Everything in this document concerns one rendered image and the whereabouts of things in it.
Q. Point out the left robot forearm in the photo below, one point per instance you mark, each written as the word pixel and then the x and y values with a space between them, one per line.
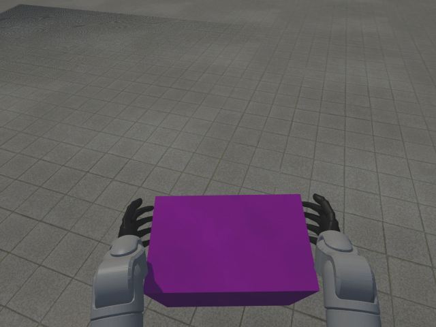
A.
pixel 118 288

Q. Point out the carton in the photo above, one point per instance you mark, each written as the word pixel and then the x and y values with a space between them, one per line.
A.
pixel 226 251

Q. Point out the right robot forearm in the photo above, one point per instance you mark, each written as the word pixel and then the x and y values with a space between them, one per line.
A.
pixel 350 293

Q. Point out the left robot hand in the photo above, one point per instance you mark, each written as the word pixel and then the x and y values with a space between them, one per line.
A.
pixel 130 225

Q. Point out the right robot hand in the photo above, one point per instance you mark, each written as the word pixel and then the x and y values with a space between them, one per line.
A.
pixel 326 220

